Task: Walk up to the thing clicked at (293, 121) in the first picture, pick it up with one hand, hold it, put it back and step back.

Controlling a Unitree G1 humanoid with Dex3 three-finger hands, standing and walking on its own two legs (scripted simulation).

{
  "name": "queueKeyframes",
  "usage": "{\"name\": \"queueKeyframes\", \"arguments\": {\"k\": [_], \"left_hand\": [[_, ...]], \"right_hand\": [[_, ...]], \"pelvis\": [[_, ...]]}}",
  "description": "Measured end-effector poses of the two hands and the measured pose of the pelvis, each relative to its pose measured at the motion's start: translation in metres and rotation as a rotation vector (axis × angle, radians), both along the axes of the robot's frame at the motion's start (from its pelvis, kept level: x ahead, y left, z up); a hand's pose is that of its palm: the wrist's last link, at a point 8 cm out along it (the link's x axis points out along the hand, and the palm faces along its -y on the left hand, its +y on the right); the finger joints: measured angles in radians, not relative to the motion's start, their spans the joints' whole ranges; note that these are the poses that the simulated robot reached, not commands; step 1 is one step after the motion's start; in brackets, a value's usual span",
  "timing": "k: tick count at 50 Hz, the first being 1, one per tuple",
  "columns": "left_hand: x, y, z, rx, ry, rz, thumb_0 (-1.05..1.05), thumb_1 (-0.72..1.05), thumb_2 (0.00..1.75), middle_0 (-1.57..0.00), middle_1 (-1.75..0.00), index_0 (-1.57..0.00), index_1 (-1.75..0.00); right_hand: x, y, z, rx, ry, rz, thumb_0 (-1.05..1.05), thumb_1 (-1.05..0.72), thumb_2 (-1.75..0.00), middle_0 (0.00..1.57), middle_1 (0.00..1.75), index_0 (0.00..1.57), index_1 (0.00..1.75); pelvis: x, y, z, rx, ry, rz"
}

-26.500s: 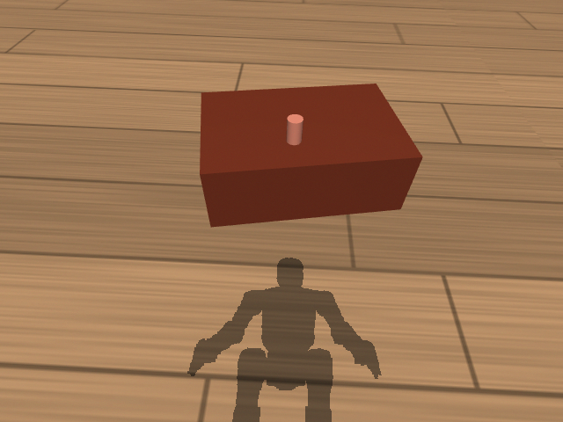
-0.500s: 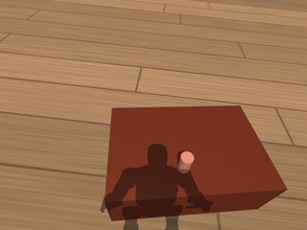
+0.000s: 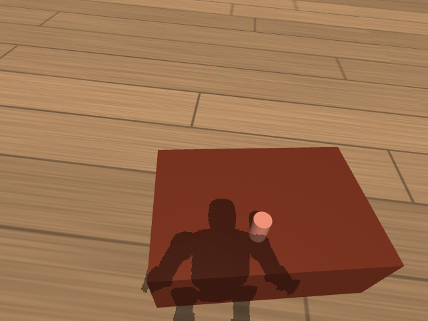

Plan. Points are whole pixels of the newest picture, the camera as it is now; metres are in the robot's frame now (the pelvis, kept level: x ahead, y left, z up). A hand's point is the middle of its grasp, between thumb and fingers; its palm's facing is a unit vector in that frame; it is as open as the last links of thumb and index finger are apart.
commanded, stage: stand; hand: right
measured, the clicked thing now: (260, 227) +0.53 -0.19 -0.40
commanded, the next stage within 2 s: step back in 1.88 s
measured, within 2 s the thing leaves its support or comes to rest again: neither
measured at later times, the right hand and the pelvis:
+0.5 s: hand out of the picture +0.07 -0.26 -0.15, palm faces -0.01 +0.93 -0.36, open 7.3 cm; pelvis +0.00 +0.00 +0.00, yaw +0 degrees
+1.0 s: hand out of the picture +0.08 -0.26 -0.15, palm faces -0.02 +0.93 -0.36, open 7.3 cm; pelvis +0.00 -0.01 +0.00, yaw +1 degrees
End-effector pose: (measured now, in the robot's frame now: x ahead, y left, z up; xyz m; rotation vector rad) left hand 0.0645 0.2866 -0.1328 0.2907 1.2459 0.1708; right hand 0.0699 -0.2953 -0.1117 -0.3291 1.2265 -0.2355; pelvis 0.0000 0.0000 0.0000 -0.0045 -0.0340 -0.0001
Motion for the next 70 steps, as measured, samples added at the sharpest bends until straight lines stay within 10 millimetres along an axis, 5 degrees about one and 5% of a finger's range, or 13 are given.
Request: {"name": "queueKeyframes", "arguments": {"k": [70], "left_hand": [[-0.005, -0.004, 0.008, 0.022, 0.001, 0.018, 0.00, 0.90, 0.90, -0.20, -0.30, -0.20, -0.30]], "right_hand": [[0.001, -0.012, -0.005, 0.019, 0.020, 0.020, 0.01, -0.90, -0.90, 0.20, 0.30, 0.21, 0.30]], "pelvis": [[0.002, -0.012, 0.001, 0.003, 0.003, 0.019]]}}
